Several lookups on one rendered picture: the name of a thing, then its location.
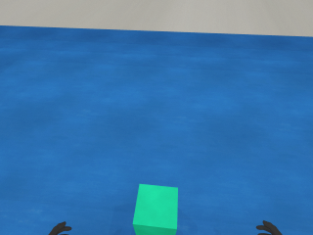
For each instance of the right robot hand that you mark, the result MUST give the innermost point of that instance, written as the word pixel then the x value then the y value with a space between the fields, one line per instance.
pixel 269 227

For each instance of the carton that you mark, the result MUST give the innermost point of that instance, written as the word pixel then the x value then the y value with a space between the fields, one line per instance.
pixel 156 210

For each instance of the left robot hand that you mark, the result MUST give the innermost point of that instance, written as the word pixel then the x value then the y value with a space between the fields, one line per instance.
pixel 61 227

